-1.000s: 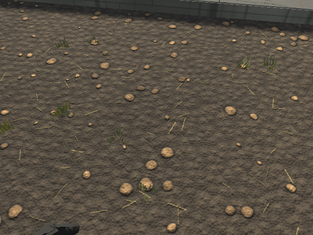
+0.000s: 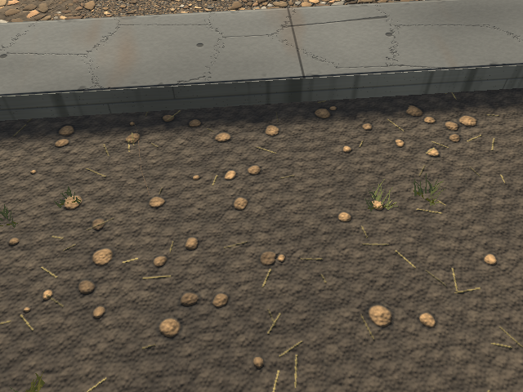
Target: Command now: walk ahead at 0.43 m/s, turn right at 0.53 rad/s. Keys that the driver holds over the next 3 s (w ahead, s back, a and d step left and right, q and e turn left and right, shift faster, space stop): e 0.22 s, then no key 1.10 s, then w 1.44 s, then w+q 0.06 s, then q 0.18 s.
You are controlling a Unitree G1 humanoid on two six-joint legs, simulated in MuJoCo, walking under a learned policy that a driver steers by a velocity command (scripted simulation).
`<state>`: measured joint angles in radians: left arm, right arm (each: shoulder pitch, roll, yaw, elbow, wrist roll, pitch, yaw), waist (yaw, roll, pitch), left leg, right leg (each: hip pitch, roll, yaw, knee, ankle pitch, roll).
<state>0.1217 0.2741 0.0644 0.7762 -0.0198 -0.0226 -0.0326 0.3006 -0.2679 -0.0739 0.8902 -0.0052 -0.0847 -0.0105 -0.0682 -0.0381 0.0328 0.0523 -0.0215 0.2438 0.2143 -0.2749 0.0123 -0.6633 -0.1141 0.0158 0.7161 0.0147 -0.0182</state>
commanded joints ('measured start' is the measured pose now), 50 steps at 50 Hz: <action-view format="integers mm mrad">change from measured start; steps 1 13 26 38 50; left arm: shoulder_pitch -116 21 25 39 52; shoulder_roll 45 145 123 81 75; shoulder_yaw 5 46 14 -2 4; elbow -113 -152 -89 -42 50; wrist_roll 7 25 38 33 27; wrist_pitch -13 -10 19 37 33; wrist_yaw -21 19 41 43 58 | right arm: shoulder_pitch -26 -79 -180 -161 -189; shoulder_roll -184 -167 -113 -108 -97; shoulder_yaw -44 -24 -4 8 15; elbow -47 -131 -142 -91 -17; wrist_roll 15 2 6 -5 0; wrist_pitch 14 37 69 39 56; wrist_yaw -11 -25 -23 -4 -8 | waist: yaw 5 42 87 66 61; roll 75 9 -84 94 32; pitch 76 -159 -117 -86 -65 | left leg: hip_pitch -1 -602 -417 -247 -216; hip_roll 303 107 79 109 83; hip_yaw -47 -323 -296 -324 -307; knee -6 1011 448 250 246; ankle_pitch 567 -155 16 241 249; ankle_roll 127 -61 -84 2 9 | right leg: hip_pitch -12 471 405 419 462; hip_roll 25 -99 -47 108 101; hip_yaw -57 304 248 133 133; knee -79 -378 -372 -250 -265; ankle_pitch -35 342 -28 -96 -36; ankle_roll -24 -284 -212 -41 -18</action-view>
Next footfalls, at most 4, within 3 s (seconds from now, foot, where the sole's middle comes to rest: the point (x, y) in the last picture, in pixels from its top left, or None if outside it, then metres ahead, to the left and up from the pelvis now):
0.12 right None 0.24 -0.12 -0.78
0.58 left None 0.31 0.10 -0.78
2.02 left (250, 324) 0.66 0.02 -0.78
2.56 right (345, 243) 0.90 -0.28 -0.78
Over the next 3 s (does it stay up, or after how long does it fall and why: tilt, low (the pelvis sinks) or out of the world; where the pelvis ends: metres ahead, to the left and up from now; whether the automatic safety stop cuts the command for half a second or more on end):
stays up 0.99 -0.19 0.00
